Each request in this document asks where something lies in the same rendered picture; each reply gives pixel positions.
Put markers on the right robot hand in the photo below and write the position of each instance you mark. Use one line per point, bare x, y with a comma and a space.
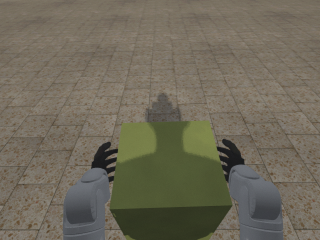
234, 157

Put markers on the left robot hand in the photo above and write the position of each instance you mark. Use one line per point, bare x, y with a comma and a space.
101, 155

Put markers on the left robot forearm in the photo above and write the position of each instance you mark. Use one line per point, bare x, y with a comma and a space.
84, 207

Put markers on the right robot forearm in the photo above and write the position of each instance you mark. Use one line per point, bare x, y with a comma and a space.
259, 204

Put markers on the carton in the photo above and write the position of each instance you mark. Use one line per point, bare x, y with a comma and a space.
169, 183

